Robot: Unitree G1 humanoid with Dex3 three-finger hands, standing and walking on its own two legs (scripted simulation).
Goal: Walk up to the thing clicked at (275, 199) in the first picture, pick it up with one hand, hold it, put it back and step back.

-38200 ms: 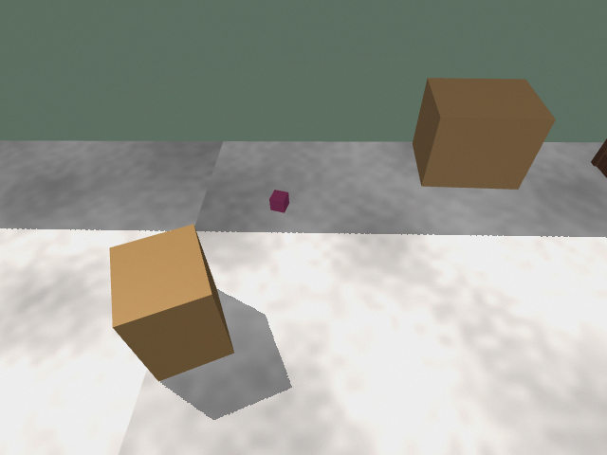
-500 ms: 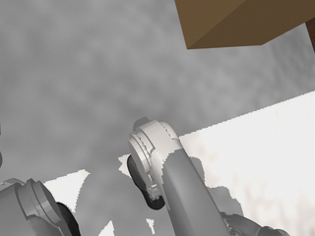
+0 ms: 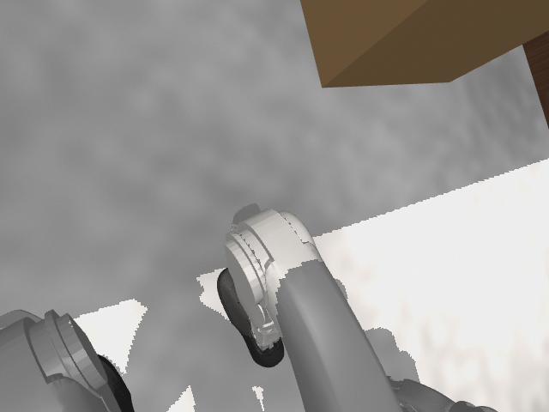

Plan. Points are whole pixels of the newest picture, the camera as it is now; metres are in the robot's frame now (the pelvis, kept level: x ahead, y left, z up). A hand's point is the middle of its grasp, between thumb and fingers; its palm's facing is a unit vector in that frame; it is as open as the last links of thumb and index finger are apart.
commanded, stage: open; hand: left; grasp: from above
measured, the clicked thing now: out of the picture +0.44 +0.28 -0.27
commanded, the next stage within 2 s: withdraw in 0.48 s
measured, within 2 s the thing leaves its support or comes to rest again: neither
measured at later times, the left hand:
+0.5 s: hand out of the picture +0.45 +0.26 -0.23, palm faces -0.02 -0.50 -0.87, open 12.2 cm
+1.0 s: hand out of the picture +0.49 +0.30 -0.12, palm faces -0.04 -0.37 -0.93, open 12.6 cm
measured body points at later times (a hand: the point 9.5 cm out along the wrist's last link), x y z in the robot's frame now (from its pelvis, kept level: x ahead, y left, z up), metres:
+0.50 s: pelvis +0.00 +0.00 +0.00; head +0.29 +0.08 +0.33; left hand +0.45 +0.29 -0.18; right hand +0.01 -0.26 -0.07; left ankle +0.07 +0.14 -0.28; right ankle +0.12 -0.13 -0.28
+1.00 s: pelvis +0.01 +0.00 +0.02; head +0.25 +0.05 +0.39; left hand +0.49 +0.31 -0.07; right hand +0.03 -0.27 -0.08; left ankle +0.07 +0.14 -0.28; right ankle +0.12 -0.13 -0.28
